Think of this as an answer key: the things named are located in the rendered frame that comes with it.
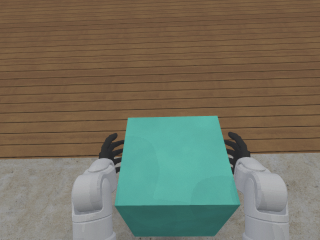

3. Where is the robot left hand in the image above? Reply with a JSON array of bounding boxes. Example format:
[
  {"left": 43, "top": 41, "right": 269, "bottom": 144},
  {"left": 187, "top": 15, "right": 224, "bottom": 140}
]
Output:
[{"left": 99, "top": 133, "right": 125, "bottom": 173}]

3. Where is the carton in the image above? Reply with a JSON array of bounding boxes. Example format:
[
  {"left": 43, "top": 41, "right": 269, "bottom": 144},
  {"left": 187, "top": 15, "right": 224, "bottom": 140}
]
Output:
[{"left": 114, "top": 116, "right": 241, "bottom": 237}]

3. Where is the robot right hand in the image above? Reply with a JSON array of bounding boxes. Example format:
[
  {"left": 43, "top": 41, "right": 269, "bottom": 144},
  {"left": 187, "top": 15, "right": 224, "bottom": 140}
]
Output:
[{"left": 224, "top": 132, "right": 251, "bottom": 174}]

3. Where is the robot left forearm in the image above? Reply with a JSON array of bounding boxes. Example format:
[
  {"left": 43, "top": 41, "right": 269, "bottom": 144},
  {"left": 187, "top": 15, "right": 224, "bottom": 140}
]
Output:
[{"left": 71, "top": 158, "right": 118, "bottom": 240}]

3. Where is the robot right forearm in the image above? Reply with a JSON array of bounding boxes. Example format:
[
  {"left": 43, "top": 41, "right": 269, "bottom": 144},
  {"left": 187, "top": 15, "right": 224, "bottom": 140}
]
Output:
[{"left": 234, "top": 157, "right": 290, "bottom": 240}]

